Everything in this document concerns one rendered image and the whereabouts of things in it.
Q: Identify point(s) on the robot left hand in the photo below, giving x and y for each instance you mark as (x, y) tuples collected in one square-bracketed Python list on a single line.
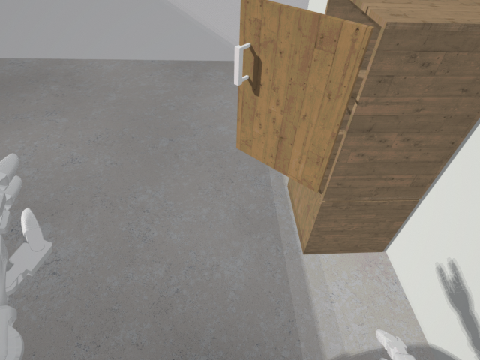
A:
[(28, 258)]

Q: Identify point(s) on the cupboard door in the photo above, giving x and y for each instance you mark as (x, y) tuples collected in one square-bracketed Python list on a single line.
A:
[(302, 68)]

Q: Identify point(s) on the left robot forearm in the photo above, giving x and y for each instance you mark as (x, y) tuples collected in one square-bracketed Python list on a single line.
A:
[(11, 342)]

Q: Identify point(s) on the handle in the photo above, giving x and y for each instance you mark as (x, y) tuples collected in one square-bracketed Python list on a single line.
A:
[(238, 64)]

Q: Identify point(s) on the robot right hand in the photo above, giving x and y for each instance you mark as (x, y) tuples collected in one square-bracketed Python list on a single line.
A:
[(395, 347)]

